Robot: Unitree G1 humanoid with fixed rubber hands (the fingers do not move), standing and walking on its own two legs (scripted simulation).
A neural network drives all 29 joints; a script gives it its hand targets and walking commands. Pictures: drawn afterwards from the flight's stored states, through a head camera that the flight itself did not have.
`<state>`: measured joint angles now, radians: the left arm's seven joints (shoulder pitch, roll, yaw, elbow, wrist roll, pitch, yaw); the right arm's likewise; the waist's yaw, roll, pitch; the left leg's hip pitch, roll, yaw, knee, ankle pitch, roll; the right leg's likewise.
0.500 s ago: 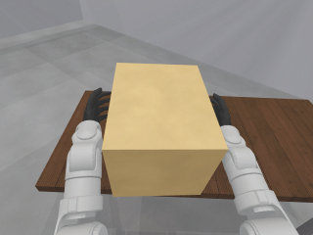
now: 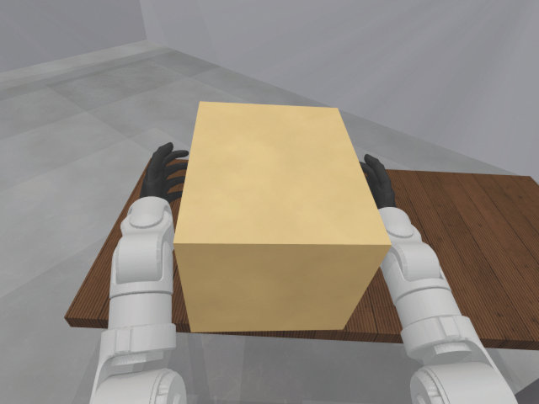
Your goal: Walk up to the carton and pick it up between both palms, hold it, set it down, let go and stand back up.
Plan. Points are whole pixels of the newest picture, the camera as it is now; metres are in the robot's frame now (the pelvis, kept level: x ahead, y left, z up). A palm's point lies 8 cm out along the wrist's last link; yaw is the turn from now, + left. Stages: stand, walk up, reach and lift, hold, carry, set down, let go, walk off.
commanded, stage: hold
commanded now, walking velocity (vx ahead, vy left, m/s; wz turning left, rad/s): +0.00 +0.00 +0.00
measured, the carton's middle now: (269, 212) +0.38 +0.00 +0.12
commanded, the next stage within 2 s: none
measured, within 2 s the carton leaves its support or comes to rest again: neither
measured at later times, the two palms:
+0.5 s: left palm (149, 196) +0.35 +0.16 +0.18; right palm (377, 201) +0.36 -0.16 +0.16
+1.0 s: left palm (146, 201) +0.35 +0.17 +0.18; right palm (374, 203) +0.35 -0.15 +0.16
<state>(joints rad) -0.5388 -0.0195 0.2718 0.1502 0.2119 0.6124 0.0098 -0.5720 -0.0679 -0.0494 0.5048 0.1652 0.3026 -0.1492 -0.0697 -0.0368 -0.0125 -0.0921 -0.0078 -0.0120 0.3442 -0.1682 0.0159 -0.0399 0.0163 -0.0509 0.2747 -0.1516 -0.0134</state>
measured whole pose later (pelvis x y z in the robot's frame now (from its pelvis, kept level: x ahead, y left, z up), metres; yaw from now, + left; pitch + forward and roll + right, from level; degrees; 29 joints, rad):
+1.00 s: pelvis +0.00 +0.00 +0.00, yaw +0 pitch -6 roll -1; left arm -0.51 -0.02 0.28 0.06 0.22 0.68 -0.01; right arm -0.58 -0.07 -0.03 0.45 0.19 0.37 -0.16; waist -0.06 -0.04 -0.01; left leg -0.07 -0.01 -0.02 0.34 -0.17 0.02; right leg -0.02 0.02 -0.05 0.27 -0.15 -0.01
